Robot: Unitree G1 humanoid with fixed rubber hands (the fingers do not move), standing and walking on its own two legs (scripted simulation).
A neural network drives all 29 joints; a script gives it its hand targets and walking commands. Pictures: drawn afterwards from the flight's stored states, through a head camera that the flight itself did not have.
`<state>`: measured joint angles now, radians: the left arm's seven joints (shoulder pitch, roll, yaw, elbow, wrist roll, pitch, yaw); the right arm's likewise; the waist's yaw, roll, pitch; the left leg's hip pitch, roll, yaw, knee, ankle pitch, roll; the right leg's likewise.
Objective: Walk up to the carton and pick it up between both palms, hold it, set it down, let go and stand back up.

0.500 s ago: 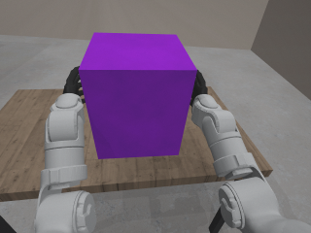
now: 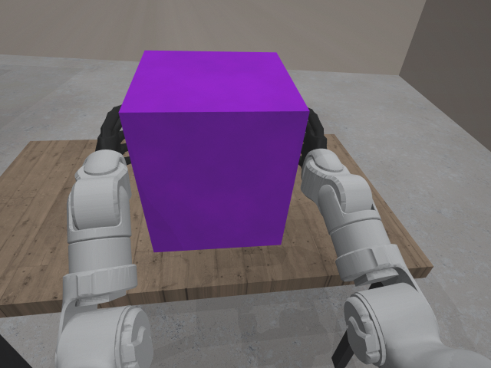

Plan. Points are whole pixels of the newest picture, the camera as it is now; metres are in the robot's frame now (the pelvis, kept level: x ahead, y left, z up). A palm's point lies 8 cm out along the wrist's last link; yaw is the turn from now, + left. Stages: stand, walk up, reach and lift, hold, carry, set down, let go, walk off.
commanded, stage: hold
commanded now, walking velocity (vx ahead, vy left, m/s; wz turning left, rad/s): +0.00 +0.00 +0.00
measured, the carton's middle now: (215, 151) +0.40 +0.02 +0.21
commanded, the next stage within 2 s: none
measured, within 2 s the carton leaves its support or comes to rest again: neither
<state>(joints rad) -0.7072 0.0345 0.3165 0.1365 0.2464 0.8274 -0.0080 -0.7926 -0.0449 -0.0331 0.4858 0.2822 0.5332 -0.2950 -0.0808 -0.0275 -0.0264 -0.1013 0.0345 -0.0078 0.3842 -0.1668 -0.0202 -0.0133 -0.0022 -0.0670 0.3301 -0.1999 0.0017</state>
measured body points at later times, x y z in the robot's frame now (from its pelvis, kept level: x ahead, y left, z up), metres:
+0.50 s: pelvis +0.00 +0.00 +0.00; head -0.05 +0.03 +0.45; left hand +0.38 +0.17 +0.23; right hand +0.38 -0.14 +0.22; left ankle +0.04 +0.13 -0.75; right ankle +0.00 -0.12 -0.75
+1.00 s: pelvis +0.00 +0.00 +0.00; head -0.06 +0.03 +0.45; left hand +0.38 +0.17 +0.23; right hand +0.38 -0.13 +0.23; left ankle +0.04 +0.13 -0.75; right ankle +0.00 -0.12 -0.75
